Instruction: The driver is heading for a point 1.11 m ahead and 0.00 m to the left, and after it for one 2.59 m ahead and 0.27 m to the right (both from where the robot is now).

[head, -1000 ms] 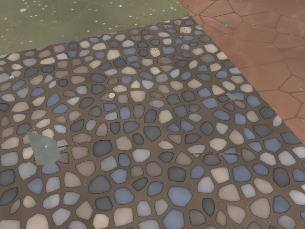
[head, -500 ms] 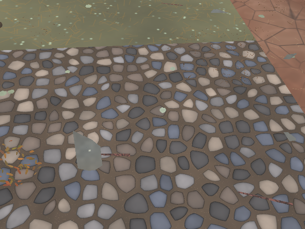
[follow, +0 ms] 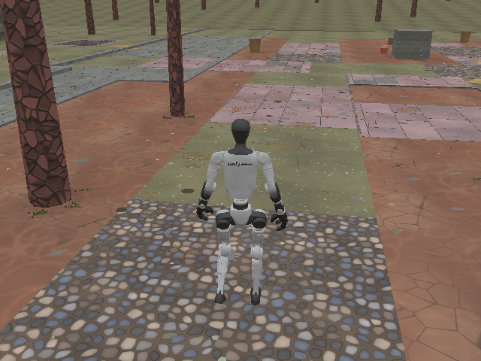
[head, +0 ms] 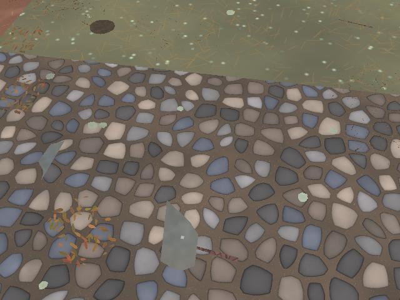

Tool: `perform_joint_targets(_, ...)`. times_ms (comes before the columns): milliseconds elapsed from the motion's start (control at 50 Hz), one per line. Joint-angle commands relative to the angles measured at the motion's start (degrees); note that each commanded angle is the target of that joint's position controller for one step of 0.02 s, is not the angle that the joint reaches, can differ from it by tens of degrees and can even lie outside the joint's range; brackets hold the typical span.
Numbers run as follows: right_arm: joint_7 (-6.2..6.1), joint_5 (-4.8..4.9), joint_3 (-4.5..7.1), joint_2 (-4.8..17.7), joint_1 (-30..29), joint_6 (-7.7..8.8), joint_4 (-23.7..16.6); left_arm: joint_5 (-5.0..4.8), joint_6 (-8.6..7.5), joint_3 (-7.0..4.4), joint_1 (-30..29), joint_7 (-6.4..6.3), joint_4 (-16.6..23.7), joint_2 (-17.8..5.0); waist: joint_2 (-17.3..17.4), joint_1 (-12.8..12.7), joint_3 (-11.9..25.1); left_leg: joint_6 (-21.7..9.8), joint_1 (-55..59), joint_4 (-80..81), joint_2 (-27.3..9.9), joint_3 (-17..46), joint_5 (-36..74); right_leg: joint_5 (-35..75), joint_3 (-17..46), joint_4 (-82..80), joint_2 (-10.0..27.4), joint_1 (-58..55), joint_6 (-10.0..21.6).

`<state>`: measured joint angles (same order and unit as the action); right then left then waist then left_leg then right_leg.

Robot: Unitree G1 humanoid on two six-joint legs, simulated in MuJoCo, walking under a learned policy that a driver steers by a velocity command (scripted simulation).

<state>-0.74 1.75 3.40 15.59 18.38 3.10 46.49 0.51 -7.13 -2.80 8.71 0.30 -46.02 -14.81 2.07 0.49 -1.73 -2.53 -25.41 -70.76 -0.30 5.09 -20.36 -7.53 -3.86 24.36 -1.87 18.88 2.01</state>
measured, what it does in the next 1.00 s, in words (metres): walks ahead: left foot, then right foot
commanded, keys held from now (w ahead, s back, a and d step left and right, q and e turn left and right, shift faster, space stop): w+q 0.36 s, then w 0.08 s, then w+e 0.56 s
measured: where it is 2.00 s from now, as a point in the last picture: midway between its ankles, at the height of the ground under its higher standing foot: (171, 205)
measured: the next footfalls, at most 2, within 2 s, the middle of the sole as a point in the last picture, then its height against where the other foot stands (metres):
left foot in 0.38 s outside the picture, level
right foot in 0.96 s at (192, 232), level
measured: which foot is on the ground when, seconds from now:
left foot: up 0.00-0.36, down 0.38-0.98, up 1.00-1.00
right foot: down 0.00-0.40, up 0.42-0.94, down 0.96-1.00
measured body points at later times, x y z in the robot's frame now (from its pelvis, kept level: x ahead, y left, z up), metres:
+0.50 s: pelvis +0.26 +0.10 -0.01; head +0.30 +0.12 +0.44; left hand +0.27 +0.39 -0.14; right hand +0.48 -0.11 -0.10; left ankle +0.30 +0.18 -0.74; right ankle +0.19 -0.09 -0.63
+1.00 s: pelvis +0.55 +0.12 -0.02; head +0.59 +0.12 +0.42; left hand +0.72 +0.38 -0.12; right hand +0.62 -0.16 -0.15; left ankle +0.32 +0.20 -0.68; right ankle +0.66 +0.06 -0.74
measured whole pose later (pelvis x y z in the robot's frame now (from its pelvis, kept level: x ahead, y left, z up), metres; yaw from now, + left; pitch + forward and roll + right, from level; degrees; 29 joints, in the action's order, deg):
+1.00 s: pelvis +0.55 +0.12 -0.02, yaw +4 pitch +3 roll +0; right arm -1.5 -0.3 3.3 15.6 18.3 3.3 46.7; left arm -1.0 -4.0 -3.1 6.2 3.4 -40.4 -15.4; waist -0.7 1.1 -1.8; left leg -0.1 -4.5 -49.4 -1.4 -6.8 -28.6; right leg -8.4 -3.4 36.7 -2.9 31.1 7.2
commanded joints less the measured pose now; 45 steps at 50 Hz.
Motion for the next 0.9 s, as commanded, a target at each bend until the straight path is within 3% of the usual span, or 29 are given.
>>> perform_joint_targets(20,0.28,0.26,0.85,2.0,1.9,-0.36,-4.7,-0.02,-0.81,-1.36,1.7,0.30,1.2,-4.8,-6.4,0.0,2.7,0.1,-10.2,0.2,-7.1,1.6,3.2,1.2,15.0,-15.5,16.3,-9.3,9.7)
perform_joint_targets(100,0.31,-0.55,0.59,1.8,-3.2,-0.98,-8.3,-0.33,-1.09,-2.54,3.1,0.29,-0.6,-7.9,-4.5,-0.3,0.6,1.1,-15.8,8.1,-8.5,1.6,9.8,7.7,8.1,-17.8,17.6,-10.1,11.1)
perform_joint_targets(200,2.29,-0.41,0.04,1.5,-12.2,0.05,-11.4,-0.57,0.12,-2.85,4.9,-0.12,-1.2,-10.0,-4.3,-3.5,-0.7,0.7,-14.3,24.1,-7.2,-3.0,22.3,10.5,-1.2,-16.3,15.8,-13.5,8.5)
perform_joint_targets(260,3.33,-0.18,-0.08,1.7,-17.0,-0.14,-14.1,-1.38,1.13,-3.19,7.4,-0.19,-2.0,-11.7,-4.8,-5.2,-2.2,-0.1,-14.1,29.8,-6.3,-5.4,20.2,8.9,-2.8,-15.1,17.4,-17.7,7.2)
perform_joint_targets(300,3.86,-0.23,0.22,2.5,-18.3,-0.31,-15.6,-1.94,2.01,-3.55,8.1,-0.26,-2.4,-12.7,-5.3,-5.0,-2.8,-1.6,-13.9,32.1,-5.2,-7.0,15.1,12.2,-3.8,-12.6,18.8,-21.2,6.2)
perform_joint_targets(340,3.95,-0.52,1.29,4.5,-15.1,-0.57,-15.9,-2.23,2.84,-3.96,7.3,-0.58,-2.1,-14.2,-7.1,-2.0,0.1,-3.8,-7.0,33.6,-1.5,-10.3,9.2,29.9,-6.2,-4.5,18.8,-22.9,4.9)
perform_joint_targets(360,3.81,-0.53,2.57,6.4,-8.2,-0.65,-14.4,-2.32,3.41,-4.02,6.3,-0.82,-1.8,-14.5,-6.8,2.3,3.9,-5.5,2.3,36.4,1.7,-12.3,10.0,38.5,-8.4,5.5,17.3,-21.5,3.7)
perform_joint_targets(380,3.01,-0.44,4.69,10.0,2.6,-0.84,-11.1,-1.86,3.58,-3.18,7.5,-1.12,-1.6,-12.4,-4.5,7.0,9.6,-7.7,19.0,38.4,3.9,-11.1,12.5,37.3,-9.4,19.6,14.9,-13.5,1.8)
perform_joint_targets(400,1.70,-0.38,6.24,16.3,8.7,-1.18,-10.2,0.44,2.95,-1.16,9.6,-0.80,0.5,-6.6,8.4,6.8,14.3,-13.2,37.4,40.3,-10.3,11.5,11.9,3.2,-9.7,40.7,9.9,7.3,-1.3)
perform_joint_targets(420,2.03,-0.54,5.54,17.7,7.2,-0.26,-12.1,-0.35,0.60,0.10,11.1,0.01,2.5,-4.5,14.5,3.3,24.0,-22.2,47.4,51.9,-20.8,42.0,3.3,-26.3,2.6,54.8,0.9,22.3,-2.4)
perform_joint_targets(440,2.73,-1.05,3.90,12.0,7.4,0.47,-11.3,-2.84,-0.66,-1.38,5.6,0.72,2.6,-10.1,5.9,6.3,20.6,-18.6,45.2,54.2,-19.9,36.7,4.3,-21.9,8.2,57.3,4.2,28.0,-1.4)
perform_joint_targets(460,2.82,-1.28,3.20,9.9,5.1,0.80,-10.8,-3.75,-0.98,-1.18,4.0,0.97,2.9,-9.6,4.9,4.8,13.7,-16.2,37.8,53.2,-18.5,26.7,9.4,-17.5,6.9,54.6,6.7,28.7,-0.3)
perform_joint_targets(480,2.86,-1.15,2.52,7.9,0.3,0.99,-11.3,-2.74,-0.70,-1.01,3.4,0.47,2.2,-8.8,-0.4,2.4,9.8,-13.9,28.8,53.1,-16.1,19.2,15.7,-13.1,6.8,50.3,9.7,25.3,-0.2)
perform_joint_targets(500,2.85,-1.45,1.76,5.7,-3.1,1.31,-11.7,-1.88,0.09,-1.40,4.0,0.25,1.4,-9.0,0.2,0.3,7.8,-12.6,22.6,54.2,-13.8,14.0,20.2,-10.3,7.3,46.6,11.5,21.5,-0.4)
perform_joint_targets(520,2.78,-1.86,1.51,5.1,-4.6,1.70,-11.7,-1.91,1.08,-1.45,5.9,0.45,0.7,-8.5,1.4,-1.1,7.2,-12.1,18.8,56.1,-12.8,11.2,21.8,-8.0,7.6,45.4,12.3,18.0,-0.6)
perform_joint_targets(560,2.59,-2.05,1.71,5.8,-4.5,2.88,-10.4,-1.84,2.67,-1.37,7.7,0.40,-0.3,-6.9,1.1,-2.2,6.2,-12.3,16.0,59.0,-12.1,6.5,26.5,-4.6,7.2,43.5,11.9,16.6,-1.6)
perform_joint_targets(600,2.10,-2.41,1.92,6.3,-3.2,3.53,-8.8,-1.73,3.45,-1.29,5.3,0.09,0.3,-6.0,0.4,-1.7,3.6,-11.4,16.1,60.8,-11.6,2.2,28.9,0.3,7.9,39.6,11.4,20.0,-2.3)
perform_joint_targets(680,0.99,-2.70,1.77,6.0,-1.4,3.57,-6.7,-1.94,3.08,-1.33,0.6,0.41,1.6,-5.0,0.8,0.4,0.7,-8.5,19.4,62.4,-10.4,-4.8,27.7,12.0,10.1,26.9,8.1,23.4,-2.4)
perform_joint_targets(740,0.49,-2.48,1.86,6.7,-0.9,3.59,-5.3,-1.73,2.74,-0.81,-3.5,1.31,3.0,-3.7,1.0,2.2,-1.4,-7.0,21.8,63.8,-11.1,-7.9,26.6,17.2,7.8,18.3,6.8,23.0,-1.7)
perform_joint_targets(840,-0.22,-1.75,2.31,7.5,2.2,1.99,-2.4,-1.51,2.35,-0.01,-9.2,3.41,7.1,-2.4,0.3,4.4,-3.9,-6.5,32.2,59.4,-14.6,-10.7,34.8,10.7,3.8,11.8,5.8,27.4,0.6)
perform_joint_targets(860,-0.44,-1.61,2.43,8.0,1.8,1.47,-2.3,-1.57,2.29,-0.04,-9.5,3.89,7.9,-2.5,0.6,3.9,-3.6,-6.1,33.5,57.4,-15.0,-11.4,39.6,7.7,2.5,11.1,5.2,26.9,1.4)
perform_joint_targets(900,-1.11,-1.48,2.79,9.8,0.2,0.58,-2.8,-1.65,2.51,-0.70,-7.1,4.33,8.8,-4.0,3.0,1.7,-0.1,-4.8,34.2,50.5,-14.8,-13.2,59.0,1.6,-1.5,11.1,1.8,20.1,3.5)
Keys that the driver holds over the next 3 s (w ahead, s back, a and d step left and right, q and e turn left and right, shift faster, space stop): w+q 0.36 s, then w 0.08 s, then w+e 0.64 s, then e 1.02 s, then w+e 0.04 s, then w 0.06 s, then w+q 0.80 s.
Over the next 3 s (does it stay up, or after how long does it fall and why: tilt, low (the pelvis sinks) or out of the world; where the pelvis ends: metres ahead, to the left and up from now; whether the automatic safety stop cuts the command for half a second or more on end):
stays up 1.03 -0.06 0.01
